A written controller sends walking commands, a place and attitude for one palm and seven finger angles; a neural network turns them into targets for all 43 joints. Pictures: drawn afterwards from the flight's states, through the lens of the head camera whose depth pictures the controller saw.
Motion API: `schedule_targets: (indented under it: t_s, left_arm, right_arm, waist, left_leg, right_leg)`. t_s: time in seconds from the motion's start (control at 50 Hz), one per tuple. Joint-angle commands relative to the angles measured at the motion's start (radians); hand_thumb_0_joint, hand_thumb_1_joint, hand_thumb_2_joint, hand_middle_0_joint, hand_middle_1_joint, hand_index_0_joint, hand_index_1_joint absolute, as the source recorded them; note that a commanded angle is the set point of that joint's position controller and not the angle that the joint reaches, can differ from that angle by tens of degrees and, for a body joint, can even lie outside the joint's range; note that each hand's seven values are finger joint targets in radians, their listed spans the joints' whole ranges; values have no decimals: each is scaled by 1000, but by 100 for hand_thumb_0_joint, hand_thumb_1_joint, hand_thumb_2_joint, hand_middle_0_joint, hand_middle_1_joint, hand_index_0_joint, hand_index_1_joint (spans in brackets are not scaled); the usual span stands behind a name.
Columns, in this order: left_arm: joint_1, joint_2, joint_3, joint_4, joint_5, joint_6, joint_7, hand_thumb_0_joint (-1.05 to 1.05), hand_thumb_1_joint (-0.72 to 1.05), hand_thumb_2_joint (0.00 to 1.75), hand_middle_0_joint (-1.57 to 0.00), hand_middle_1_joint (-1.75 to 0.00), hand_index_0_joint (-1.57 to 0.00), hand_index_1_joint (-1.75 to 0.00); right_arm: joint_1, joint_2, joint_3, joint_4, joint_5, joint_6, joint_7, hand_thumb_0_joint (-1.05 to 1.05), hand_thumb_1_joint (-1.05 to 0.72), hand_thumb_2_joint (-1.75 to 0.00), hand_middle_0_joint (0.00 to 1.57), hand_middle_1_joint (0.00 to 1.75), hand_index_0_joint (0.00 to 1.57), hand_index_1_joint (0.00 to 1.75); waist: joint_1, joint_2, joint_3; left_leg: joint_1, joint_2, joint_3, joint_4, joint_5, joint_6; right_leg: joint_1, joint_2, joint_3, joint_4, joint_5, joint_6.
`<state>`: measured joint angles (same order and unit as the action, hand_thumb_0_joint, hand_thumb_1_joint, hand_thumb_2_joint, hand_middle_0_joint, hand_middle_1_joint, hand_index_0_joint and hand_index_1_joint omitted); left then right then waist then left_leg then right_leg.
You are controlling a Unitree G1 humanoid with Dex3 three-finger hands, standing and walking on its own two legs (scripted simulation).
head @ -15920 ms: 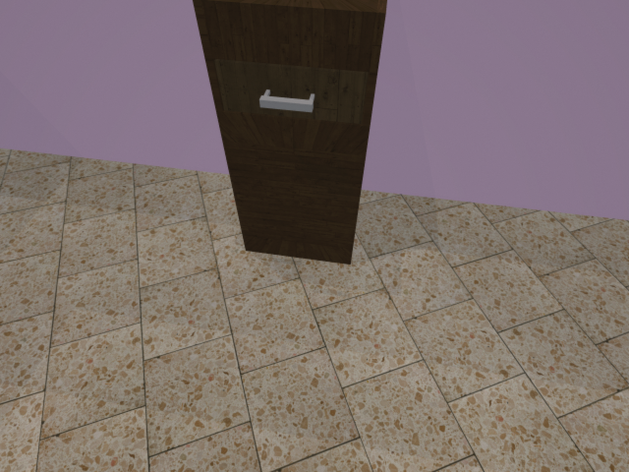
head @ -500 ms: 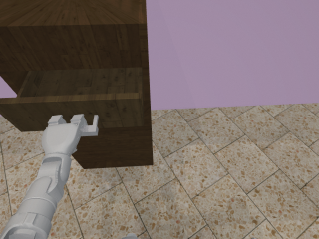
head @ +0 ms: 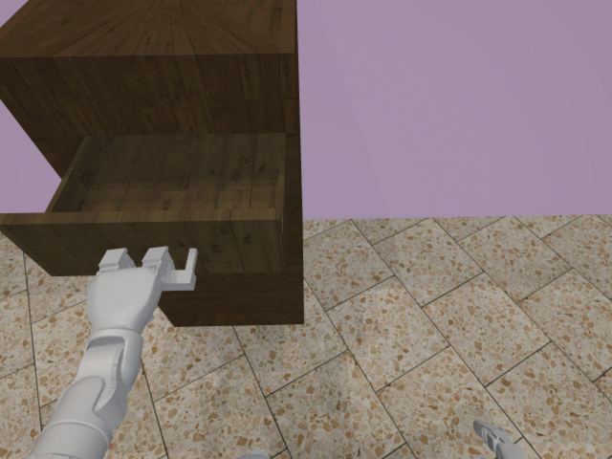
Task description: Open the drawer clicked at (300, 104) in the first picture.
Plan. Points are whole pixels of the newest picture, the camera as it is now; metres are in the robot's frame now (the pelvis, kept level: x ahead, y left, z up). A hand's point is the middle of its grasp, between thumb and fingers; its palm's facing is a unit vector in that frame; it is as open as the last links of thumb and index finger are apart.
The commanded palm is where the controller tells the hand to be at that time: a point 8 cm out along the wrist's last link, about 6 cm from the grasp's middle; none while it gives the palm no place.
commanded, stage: pull the drawer open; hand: left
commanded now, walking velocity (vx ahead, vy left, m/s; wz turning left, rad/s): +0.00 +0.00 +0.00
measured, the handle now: (149, 268) +0.38 +0.25 +0.00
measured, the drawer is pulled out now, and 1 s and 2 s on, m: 0.18 0.30 0.30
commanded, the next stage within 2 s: open the thumb to release the handle in 1.22 s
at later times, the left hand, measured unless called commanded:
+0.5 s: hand (135, 345) +0.27 +0.24 -0.02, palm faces -0.01 -0.06 -1.00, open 5.5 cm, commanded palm +0.23 +0.24 +0.03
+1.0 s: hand (121, 402) +0.20 +0.24 -0.02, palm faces -0.02 -0.06 -1.00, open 5.6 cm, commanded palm +0.16 +0.24 +0.03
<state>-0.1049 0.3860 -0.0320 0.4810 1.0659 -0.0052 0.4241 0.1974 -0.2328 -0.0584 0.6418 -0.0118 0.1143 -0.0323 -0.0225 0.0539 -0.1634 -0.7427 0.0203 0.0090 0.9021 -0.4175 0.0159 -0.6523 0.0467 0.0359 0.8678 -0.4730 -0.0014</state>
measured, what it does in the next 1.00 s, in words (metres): stands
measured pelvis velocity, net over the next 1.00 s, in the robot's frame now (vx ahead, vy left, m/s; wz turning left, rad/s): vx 0.00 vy -0.01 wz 0.02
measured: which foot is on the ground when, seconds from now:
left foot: down 0.00-1.00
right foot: down 0.00-1.00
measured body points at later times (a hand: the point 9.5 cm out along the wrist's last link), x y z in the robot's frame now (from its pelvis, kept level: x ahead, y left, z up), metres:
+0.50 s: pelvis +0.01 -0.01 +0.00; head +0.06 -0.02 +0.45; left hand +0.26 +0.24 +0.04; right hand +0.17 -0.26 -0.11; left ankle +0.01 +0.11 -0.69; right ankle -0.03 -0.13 -0.69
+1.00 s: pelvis +0.00 -0.01 -0.01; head +0.05 -0.03 +0.44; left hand +0.19 +0.24 +0.04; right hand +0.21 -0.24 -0.11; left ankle +0.01 +0.11 -0.69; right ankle -0.03 -0.13 -0.69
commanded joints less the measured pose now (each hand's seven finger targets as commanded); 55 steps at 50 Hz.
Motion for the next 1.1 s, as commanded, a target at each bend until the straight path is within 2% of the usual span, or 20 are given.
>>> schedule_targets:
  t_s: [0.0, 0.08, 0.14, 0.22, 0.42, 0.44, 0.48, 0.54, 0.6, 0.64, 0.68, 0.76, 0.78, 0.8, 0.88, 0.9, 0.98, 1.0, 1.02, 1.08]
  left_arm:
    - [-75, 174, 91, -169, -17, 12, 40, 0, 90, 90, -40, -135, -40, -135]
    - [-43, 213, 124, -227, -12, 3, 37, 0, 90, 90, -40, -135, -40, -135]
    - [29, 184, 109, -231, -18, 2, 34, 0, 90, 90, -40, -135, -40, -135]
    - [91, 177, 115, -312, -22, -2, 41, 0, 90, 90, -40, -135, -40, -135]
    - [258, 140, 106, -426, -20, 10, 69, 0, 90, 90, -40, -135, -40, -135]
    - [256, 126, 88, -434, -17, 12, 69, 0, 90, 90, -40, -135, -40, -135]
    - [312, 146, 115, -481, -17, 12, 77, 0, 90, 90, -40, -135, -40, -135]
    - [403, 109, 87, -505, -23, 18, 76, 0, 90, 90, -40, -135, -40, -135]
    - [468, 129, 115, -540, -22, 14, 82, 0, 90, 90, -40, -135, -40, -135]
    - [483, 104, 83, -567, -20, 14, 80, 0, 90, 90, -40, -135, -40, -135]
    - [466, 132, 110, -595, -14, 6, 86, 0, 90, 90, -40, -135, -40, -135]
    - [501, 116, 100, -606, -12, 2, 89, 0, 90, 90, -40, -135, -40, -135]
    - [502, 126, 111, -633, -10, -7, 93, 0, 90, 90, -40, -135, -40, -135]
    - [562, 129, 124, -601, -12, -6, 95, 0, 90, 90, -40, -135, -40, -135]
    - [556, 136, 126, -652, -12, -15, 98, 0, 90, 90, -40, -135, -40, -135]
    - [580, 126, 123, -626, -15, -12, 97, 0, 90, 90, -40, -135, -40, -135]
    - [602, 146, 142, -666, -12, -24, 102, 0, 90, 90, -40, -135, -40, -135]
    - [644, 122, 122, -649, -18, -21, 99, 0, 90, 90, -40, -135, -40, -135]
    - [601, 141, 133, -678, -15, -28, 99, 0, 90, 90, -40, -135, -40, -135]
    - [678, 142, 142, -681, -24, -31, 97, 0, 90, 90, -40, -135, -40, -135]
  right_arm:
    - [-25, -136, -44, -118, -3, -39, -16, 0, -90, -90, 20, 30, 20, 30]
    - [-51, -133, -32, -129, -5, -40, -17, 0, -90, -90, 20, 30, 20, 30]
    - [-49, -130, -36, -135, -5, -47, -13, 0, -90, -90, 20, 30, 20, 30]
    - [-66, -127, -34, -144, -9, -51, -7, 0, -90, -90, 20, 30, 20, 30]
    - [-100, -123, -31, -163, -15, -62, 11, 0, -90, -90, 20, 30, 20, 30]
    - [-93, -124, -36, -158, -16, -64, 11, 0, -90, -90, 20, 30, 20, 30]
    - [-106, -121, -28, -169, -19, -63, 14, 0, -90, -90, 20, 30, 20, 30]
    - [-111, -116, -31, -177, -18, -69, 21, 0, -90, -90, 20, 30, 20, 30]
    - [-120, -113, -28, -183, -21, -71, 22, 0, -90, -90, 20, 30, 20, 30]
    - [-133, -113, -23, -189, -23, -71, 28, 0, -90, -90, 20, 30, 20, 30]
    - [-149, -114, -15, -191, -28, -67, 30, 0, -90, -90, 20, 30, 20, 30]
    - [-144, -111, -16, -198, -30, -71, 31, 0, -90, -90, 20, 30, 20, 30]
    - [-154, -109, -12, -200, -36, -69, 32, 0, -90, -90, 20, 30, 20, 30]
    - [-144, -104, -17, -203, -30, -73, 29, 0, -90, -90, 20, 30, 20, 30]
    - [-167, -103, -6, -209, -37, -68, 31, 0, -90, -90, 20, 30, 20, 30]
    - [-155, -102, -14, -208, -32, -70, 27, 0, -90, -90, 20, 30, 20, 30]
    - [-174, -99, -2, -216, -39, -65, 30, 0, -90, -90, 20, 30, 20, 30]
    - [-161, -97, -9, -222, -33, -69, 30, 0, -90, -90, 20, 30, 20, 30]
    - [-174, -102, -5, -220, -40, -64, 31, 0, -90, -90, 20, 30, 20, 30]
    - [-176, -98, 1, -229, -37, -65, 36, 0, -90, -90, 20, 30, 20, 30]
  waist:
    - [29, -24, -244]
    - [49, -12, -276]
    - [49, -7, -226]
    - [57, -12, -274]
    - [62, -14, -238]
    - [50, 2, -233]
    - [69, -5, -271]
    - [66, -10, -234]
    - [76, -19, -245]
    - [67, -9, -213]
    - [71, -11, -217]
    - [63, -7, -195]
    - [75, -7, -222]
    - [79, -16, -198]
    - [84, -7, -215]
    - [76, -19, -181]
    - [94, 3, -211]
    - [88, -10, -176]
    - [85, -17, -189]
    - [104, -9, -195]
  left_leg:
    - [279, -30, 5, -85, 376, 18]
    - [280, -33, 9, -90, 381, 16]
    - [274, -34, 6, -91, 371, 16]
    - [292, -32, 10, -81, 424, 14]
    - [294, -31, 2, -69, 425, 10]
    - [304, -30, 0, -63, 431, 11]
    - [316, -30, 1, -61, 466, 8]
    - [309, -28, -2, -54, 469, 9]
    - [310, -29, -3, -45, 495, 9]
    - [301, -29, -3, -43, 471, 9]
    - [295, -30, -4, -43, 447, 7]
    - [288, -30, -10, -33, 428, 10]
    - [292, -33, -4, -27, 424, 9]
    - [282, -34, -7, -26, 421, 10]
    - [280, -38, -6, -20, 397, 8]
    - [265, -38, -7, -17, 379, 11]
    - [270, -40, -7, -15, 378, 7]
    - [255, -39, -9, -15, 360, 10]
    - [254, -40, -9, -11, 351, 8]
    - [249, -42, -7, -13, 354, 8]
  right_leg:
    - [70, 27, -58, -99, 412, -39]
    - [91, 22, -49, -94, 427, -38]
    - [82, 25, -53, -98, 415, -42]
    - [102, 21, -47, -87, 479, -38]
    - [73, 21, -52, -71, 460, -38]
    - [66, 22, -51, -69, 463, -40]
    - [84, 18, -50, -60, 486, -38]
    - [79, 19, -52, -57, 490, -38]
    - [92, 17, -45, -45, 525, -38]
    - [70, 15, -46, -46, 505, -37]
    - [54, 14, -42, -41, 478, -37]
    - [41, 15, -50, -38, 459, -41]
    - [40, 11, -43, -32, 460, -38]
    - [50, 16, -48, -31, 465, -40]
    - [29, 11, -37, -23, 443, -39]
    - [30, 14, -44, -27, 441, -40]
    - [17, 12, -32, -16, 417, -43]
    - [21, 14, -44, -19, 413, -42]
    - [2, 12, -31, -18, 405, -42]
    - [16, 11, -29, -13, 402, -44]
